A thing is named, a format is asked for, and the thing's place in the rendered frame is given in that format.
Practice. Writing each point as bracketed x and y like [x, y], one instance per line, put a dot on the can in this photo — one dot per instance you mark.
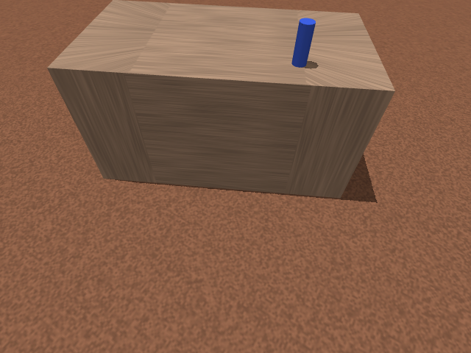
[303, 42]

